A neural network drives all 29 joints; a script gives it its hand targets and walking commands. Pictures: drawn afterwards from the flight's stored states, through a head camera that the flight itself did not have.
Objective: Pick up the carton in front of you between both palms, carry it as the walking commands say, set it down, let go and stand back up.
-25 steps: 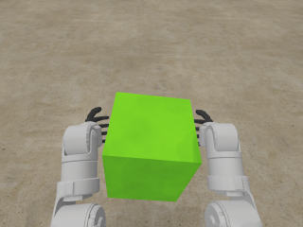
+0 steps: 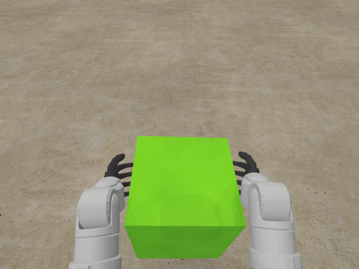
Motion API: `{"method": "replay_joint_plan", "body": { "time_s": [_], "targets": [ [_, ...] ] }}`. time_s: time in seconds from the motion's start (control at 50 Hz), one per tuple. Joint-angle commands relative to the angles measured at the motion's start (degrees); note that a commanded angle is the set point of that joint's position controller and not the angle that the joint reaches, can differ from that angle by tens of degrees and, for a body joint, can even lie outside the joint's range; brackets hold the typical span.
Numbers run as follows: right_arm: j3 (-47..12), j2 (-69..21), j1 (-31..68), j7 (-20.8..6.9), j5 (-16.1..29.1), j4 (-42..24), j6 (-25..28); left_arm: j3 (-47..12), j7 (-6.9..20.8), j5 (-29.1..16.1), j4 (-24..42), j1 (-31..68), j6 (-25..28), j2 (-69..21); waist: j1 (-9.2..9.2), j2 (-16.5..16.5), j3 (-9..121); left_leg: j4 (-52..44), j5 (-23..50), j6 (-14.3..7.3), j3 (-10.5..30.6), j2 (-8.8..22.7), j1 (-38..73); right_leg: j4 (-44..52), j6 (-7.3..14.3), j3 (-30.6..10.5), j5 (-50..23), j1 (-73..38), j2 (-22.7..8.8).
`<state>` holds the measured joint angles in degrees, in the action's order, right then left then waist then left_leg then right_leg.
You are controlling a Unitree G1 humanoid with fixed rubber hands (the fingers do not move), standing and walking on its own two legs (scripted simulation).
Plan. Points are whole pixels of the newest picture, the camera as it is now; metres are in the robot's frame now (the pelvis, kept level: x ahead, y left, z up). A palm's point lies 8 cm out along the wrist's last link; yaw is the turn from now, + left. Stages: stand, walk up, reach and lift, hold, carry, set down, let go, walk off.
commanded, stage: carry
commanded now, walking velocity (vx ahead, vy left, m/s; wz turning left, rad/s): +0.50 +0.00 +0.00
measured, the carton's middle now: (180, 200) +0.29 +0.00 -0.03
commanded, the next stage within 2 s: none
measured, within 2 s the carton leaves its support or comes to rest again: neither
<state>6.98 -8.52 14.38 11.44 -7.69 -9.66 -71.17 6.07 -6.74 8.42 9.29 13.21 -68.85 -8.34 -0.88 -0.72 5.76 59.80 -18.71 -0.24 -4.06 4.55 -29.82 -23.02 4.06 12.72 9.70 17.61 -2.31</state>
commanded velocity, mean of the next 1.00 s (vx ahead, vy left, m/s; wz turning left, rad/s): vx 0.44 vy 0.00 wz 0.00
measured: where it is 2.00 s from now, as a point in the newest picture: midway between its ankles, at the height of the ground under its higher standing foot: (182, 178)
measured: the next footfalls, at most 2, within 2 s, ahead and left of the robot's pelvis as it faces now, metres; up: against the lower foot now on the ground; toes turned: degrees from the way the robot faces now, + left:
left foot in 0.30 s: +0.37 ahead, +0.14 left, +0.00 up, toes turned +9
right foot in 0.76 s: +0.67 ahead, -0.11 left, +0.00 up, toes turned -13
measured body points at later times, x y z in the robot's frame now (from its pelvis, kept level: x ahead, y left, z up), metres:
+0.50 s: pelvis +0.31 +0.05 +0.00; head +0.32 +0.06 +0.45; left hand +0.61 +0.17 +0.06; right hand +0.59 -0.12 +0.07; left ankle +0.33 +0.13 -0.74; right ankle +0.27 -0.07 -0.67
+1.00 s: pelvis +0.63 -0.02 +0.01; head +0.65 -0.04 +0.46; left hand +0.92 +0.12 +0.06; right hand +0.93 -0.17 +0.06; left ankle +0.64 +0.12 -0.67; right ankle +0.63 -0.10 -0.74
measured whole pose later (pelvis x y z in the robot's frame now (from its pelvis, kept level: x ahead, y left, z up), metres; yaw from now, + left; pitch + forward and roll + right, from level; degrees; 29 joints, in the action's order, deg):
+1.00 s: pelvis +0.63 -0.02 +0.01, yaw +0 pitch +5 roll +2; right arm 6.6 -8.9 16.0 12.1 -7.8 -11.0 -69.1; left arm 6.3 -10.9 6.8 11.4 14.3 -69.7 -8.6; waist -1.2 -0.5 2.4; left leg 54.6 -15.9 0.2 -5.3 5.1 -32.8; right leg -19.4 3.5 12.6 10.2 14.2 -2.8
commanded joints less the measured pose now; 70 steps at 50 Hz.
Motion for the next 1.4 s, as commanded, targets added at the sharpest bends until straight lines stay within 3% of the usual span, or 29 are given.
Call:
{"method": "replay_joint_plan", "body": {
  "time_s": [0.0, 0.18, 0.24, 0.26, 0.28, 0.3, 0.32, 0.34, 0.36, 0.4, 0.48, 0.64, 0.7, 0.72, 0.74, 0.76, 0.8, 0.84, 0.88, 0.96, 1.06, 1.12, 1.14, 1.16, 1.18, 1.22, 1.26, 1.3, 1.38],
  "targets": [
    [-41.00, -59.33, 30.10, -20.55, 25.99, -5.32, 3.38, -39.82, 17.64, -28.29, 6.10, 29.82, 1.14, -60.02, 0.05, 7.51, 13.81, -14.20, 9.59, 1.26, -1.12, 2.62, -6.68, 15.99, 4.72, -13.41, 3.82, -16.52, -14.59],
    [-39.72, -55.16, 27.60, -20.61, 25.54, -4.83, 0.46, -38.51, 16.82, -26.14, 6.38, 27.08, -1.54, -54.45, -0.83, 8.51, 8.45, -32.68, 16.92, 0.48, -7.07, -0.64, -0.39, 10.24, 2.12, -6.72, -12.39, -20.51, -12.35],
    [-37.97, -53.84, 26.04, -21.05, 25.42, -2.49, -0.27, -38.47, 16.58, -25.83, 4.79, 27.77, -2.46, -54.02, 1.03, 4.61, 14.10, -36.79, 8.42, -2.46, -8.90, -1.97, 20.85, -9.56, -1.37, -1.16, -18.79, -13.89, -8.79],
    [-37.21, -52.51, 26.29, -21.23, 25.15, -2.01, -0.20, -38.56, 16.58, -25.87, 4.59, 28.59, -2.64, -54.02, 2.08, -3.77, 18.34, -38.32, 5.11, -5.97, 6.22, 8.60, 34.60, -24.42, -3.99, -0.29, -8.19, -0.54, -5.34],
    [-36.83, -52.73, 25.65, -21.34, 24.90, -0.68, 0.09, -39.05, 16.80, -26.19, 4.77, 28.97, -2.84, -54.74, 2.04, -18.37, 21.79, -43.79, 4.92, -11.52, 30.06, 19.17, 45.09, -38.35, -6.31, -2.84, 13.76, 16.57, 1.90],
    [-37.01, -54.87, 26.25, -21.57, 25.16, -0.61, 0.42, -39.89, 16.99, -26.70, 4.31, 30.36, -2.77, -55.45, 2.32, -15.40, 20.23, -45.13, 14.06, -13.90, 32.05, 20.04, 47.83, -45.56, -5.04, -8.06, 19.74, 24.51, 1.64],
    [-38.12, -56.73, 26.81, -21.77, 25.45, -1.88, 1.11, -40.21, 17.08, -27.62, 6.17, 32.30, -2.25, -56.33, 2.41, -10.71, 19.44, -43.25, 22.49, -12.71, 26.42, 19.23, 45.39, -47.75, -3.97, -10.13, 18.62, 25.99, -0.90],
    [-38.41, -58.27, 28.30, -21.88, 25.99, -3.32, 1.55, -40.54, 17.03, -27.39, 5.69, 33.06, -1.61, -57.75, 2.33, -5.56, 19.16, -42.84, 23.53, -10.37, 21.47, 17.67, 42.56, -47.48, -4.31, -11.22, 16.89, 26.19, -2.45],
    [-38.54, -59.54, 30.11, -21.93, 26.61, -4.10, 1.92, -41.11, 16.88, -27.71, 6.36, 33.94, -1.00, -59.29, 2.19, -3.83, 19.02, -44.06, 21.12, -8.89, 17.52, 16.43, 38.71, -43.63, -4.15, -12.30, 12.80, 23.59, -4.23],
    [-38.99, -60.34, 30.88, -22.09, 27.60, -5.42, 2.44, -41.20, 16.29, -27.51, 7.24, 32.89, 0.02, -60.23, 2.09, -3.93, 18.48, -47.44, 14.94, -6.65, 12.35, 14.61, 34.52, -37.11, -3.96, -11.18, 8.19, 20.14, -4.66],
    [-39.88, -59.58, 29.34, -22.51, 28.36, -7.04, 2.89, -41.00, 14.99, -25.81, 8.57, 29.19, 1.30, -60.59, 1.93, -6.48, 15.57, -50.87, 11.58, -7.85, 5.88, 12.92, 33.39, -24.99, -4.68, -8.36, 2.17, 19.99, -4.59],
    [-38.64, -54.35, 25.03, -22.00, 26.12, -6.10, 0.83, -40.20, 15.05, -25.74, 8.88, 27.51, -1.01, -55.98, 2.37, -8.19, 8.91, -46.26, 27.18, -5.41, -2.96, 9.14, 35.04, -4.78, -3.78, -0.68, -8.05, 12.35, -1.18],
    [-38.59, -53.30, 25.10, -21.53, 24.92, -4.56, -0.05, -38.78, 15.93, -25.99, 5.70, 26.32, -1.89, -54.76, 0.36, -3.99, 14.08, -27.91, 36.75, -1.48, -8.65, 5.37, 28.17, -0.26, -2.16, 2.72, -4.55, -9.24, 2.01],
    [-38.68, -52.83, 26.34, -21.56, 24.85, -4.36, -0.37, -38.15, 16.22, -25.70, 4.73, 25.92, -1.92, -54.38, -1.24, 2.07, 18.78, -14.43, 25.51, 0.80, -8.68, 2.66, 16.81, -0.66, -0.15, -8.21, -1.84, -23.37, -5.67],
    [-39.12, -53.67, 26.89, -21.71, 25.25, -4.54, -0.56, -37.64, 16.54, -25.57, 3.83, 25.92, -1.74, -54.04, -0.66, 17.25, 22.85, 0.74, 4.42, 2.33, -6.39, -3.25, 1.83, 3.71, 6.04, -32.83, -1.96, -33.18, -19.06],
    [-39.13, -54.09, 27.74, -21.85, 25.50, -3.87, -0.40, -37.21, 16.73, -25.63, 3.38, 26.08, -1.55, -55.36, -0.66, 19.22, 21.24, 9.23, -9.08, 1.00, -1.23, -5.08, -9.91, 6.84, 9.56, -39.16, -9.06, -37.17, -21.19],
    [-40.06, -57.78, 30.52, -21.80, 26.16, -3.54, 0.57, -38.13, 17.02, -26.79, 4.73, 29.79, -0.62, -58.44, -0.53, 7.45, 19.87, 11.34, -7.14, -0.60, 3.06, 0.30, -12.23, 4.37, 6.71, -29.21, -17.55, -32.23, -19.84],
    [-40.34, -61.17, 29.73, -21.76, 26.20, -2.53, 1.68, -39.22, 17.12, -28.24, 7.46, 33.62, 0.35, -61.38, -0.04, 4.66, 18.37, 3.63, -0.85, -0.43, 3.65, 2.65, -8.14, 7.58, 3.81, -21.83, -12.12, -24.77, -17.70],
    [-41.03, -62.66, 29.22, -21.33, 26.41, -3.34, 2.73, -38.95, 17.37, -28.68, 8.46, 33.79, 0.85, -61.75, -0.12, 7.19, 17.60, -1.65, 2.14, -0.08, 1.15, 2.10, -6.65, 10.81, 3.08, -17.77, -7.54, -21.83, -16.42],
    [-41.01, -61.84, 27.90, -19.74, 25.77, -5.79, 3.60, -38.44, 17.69, -29.00, 8.79, 31.42, 0.90, -60.17, 0.22, 8.55, 15.64, -14.51, 7.43, 1.08, -3.35, 0.43, -4.72, 8.49, 3.30, -7.66, -27.58, -22.15, -13.47],
    [-40.98, -59.48, 27.02, -19.65, 25.95, -6.50, 2.28, -37.42, 17.17, -27.11, 8.95, 28.78, -0.18, -56.97, -0.19, 10.70, 13.78, -29.14, 19.64, 1.03, -8.14, -3.41, 5.71, 3.35, 0.25, -1.29, -35.80, -19.68, -10.53],
    [-40.09, -57.72, 26.28, -20.48, 25.96, -4.72, 0.99, -37.15, 16.72, -26.08, 8.02, 29.52, -1.35, -55.48, 0.92, 4.87, 14.11, -42.47, 34.08, 0.68, -8.64, -2.67, 20.89, -8.06, -3.64, 1.02, -27.13, -14.00, -7.01],
    [-39.20, -56.50, 26.26, -20.89, 25.85, -3.73, 0.52, -37.18, 16.55, -25.84, 6.83, 29.53, -1.89, -55.31, 0.91, 0.79, 16.30, -39.75, 48.93, -1.03, -3.54, 4.16, 31.94, -12.84, -5.70, 0.23, -15.96, -6.28, -5.54],
    [-38.08, -55.34, 25.41, -21.11, 25.48, -2.13, 0.27, -37.52, 16.45, -25.82, 6.28, 30.30, -2.41, -55.04, 1.20, -7.25, 20.36, -33.77, 71.85, -5.17, 6.26, 13.64, 42.11, -18.72, -7.37, -1.61, 2.31, 1.80, -2.87],
    [-36.80, -55.36, 23.94, -21.21, 24.58, 0.01, 0.17, -38.14, 16.62, -26.28, 5.05, 30.48, -2.79, -55.76, 2.05, -12.48, 24.30, -34.21, 78.56, -9.51, 12.48, 17.84, 44.88, -21.55, -7.57, -6.71, 20.61, 4.51, -1.29],
    [-36.85, -58.05, 24.09, -21.76, 24.73, 1.47, 0.66, -38.88, 16.74, -26.63, 6.03, 32.81, -2.27, -56.58, 1.41, -7.35, 24.29, -35.66, 62.38, -10.89, 10.42, 16.90, 44.26, -15.70, -5.59, -9.08, 23.99, 5.33, -2.54],
    [-36.86, -60.63, 27.06, -22.00, 25.04, 0.55, 1.58, -40.49, 16.76, -27.93, 8.18, 37.11, -1.46, -58.94, 1.02, -7.87, 23.87, -37.15, 50.07, -7.63, 5.99, 12.08, 39.25, -5.94, -5.72, -8.79, 19.50, 0.35, -2.24],
    [-37.70, -61.60, 29.55, -21.86, 25.75, -1.99, 2.00, -40.28, 16.56, -28.45, 9.38, 38.02, -0.71, -60.14, 0.90, -6.31, 23.87, -36.29, 40.16, -4.71, 2.65, 9.00, 34.09, 2.20, -6.08, -7.66, 5.90, -6.77, -2.52],
    [-38.16, -61.06, 30.03, -21.94, 25.94, -3.25, 1.76, -39.21, 16.05, -27.03, 9.26, 35.84, -0.68, -59.68, 0.87, -1.46, 21.28, -33.70, 35.44, -2.63, -2.02, 6.19, 28.34, -3.70, -5.14, -9.58, -11.57, -8.50, -7.11]
  ]
}}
